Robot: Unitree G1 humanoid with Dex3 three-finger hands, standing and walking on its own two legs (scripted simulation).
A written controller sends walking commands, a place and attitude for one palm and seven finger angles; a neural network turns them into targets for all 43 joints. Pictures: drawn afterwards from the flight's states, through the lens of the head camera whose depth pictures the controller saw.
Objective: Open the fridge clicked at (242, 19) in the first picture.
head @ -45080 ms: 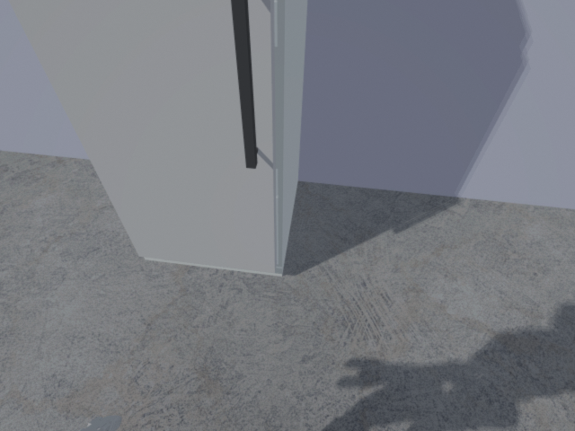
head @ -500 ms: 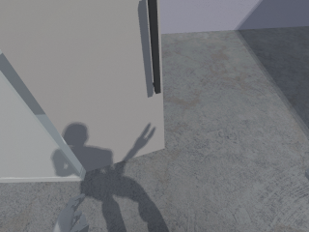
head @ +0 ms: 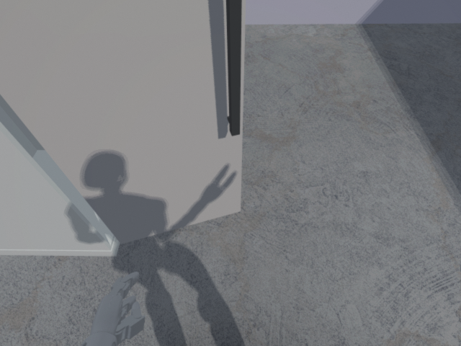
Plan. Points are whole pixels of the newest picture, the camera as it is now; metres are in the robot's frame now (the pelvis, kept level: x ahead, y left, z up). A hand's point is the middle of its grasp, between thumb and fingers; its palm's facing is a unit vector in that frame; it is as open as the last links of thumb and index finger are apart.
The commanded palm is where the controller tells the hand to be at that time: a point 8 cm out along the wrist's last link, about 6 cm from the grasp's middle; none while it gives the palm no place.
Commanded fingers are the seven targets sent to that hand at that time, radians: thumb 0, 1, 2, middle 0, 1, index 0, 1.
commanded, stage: stop stepping back and stand still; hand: right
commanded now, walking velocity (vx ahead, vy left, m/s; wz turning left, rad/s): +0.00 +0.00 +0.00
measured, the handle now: (231, 63) +0.70 +0.04 +0.11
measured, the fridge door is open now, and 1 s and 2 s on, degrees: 72 72 72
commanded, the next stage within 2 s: let the arm hang, fingers relaxed in 0.06 s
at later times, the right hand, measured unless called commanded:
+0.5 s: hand out of the picture +0.03 -0.18 -0.18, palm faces +0.05 +0.99 -0.16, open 6.9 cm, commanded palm none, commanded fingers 0.00 -0.90 -0.90 0.20 0.30 0.20 0.30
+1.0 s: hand out of the picture +0.00 -0.20 -0.17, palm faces +0.03 +0.98 -0.20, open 7.4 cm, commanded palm none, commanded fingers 0.00 -0.90 -0.90 0.20 0.30 0.20 0.30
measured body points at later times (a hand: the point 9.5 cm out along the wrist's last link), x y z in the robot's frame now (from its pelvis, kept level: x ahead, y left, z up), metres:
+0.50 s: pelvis -0.02 -0.01 -0.01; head +0.00 -0.03 +0.44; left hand +0.03 +0.24 -0.14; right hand +0.03 -0.23 -0.16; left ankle -0.01 +0.11 -0.74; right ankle -0.02 -0.11 -0.74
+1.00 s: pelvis -0.01 -0.02 +0.00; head +0.00 -0.01 +0.45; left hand -0.01 +0.19 -0.16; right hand +0.00 -0.25 -0.15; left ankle -0.01 +0.11 -0.74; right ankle -0.02 -0.11 -0.74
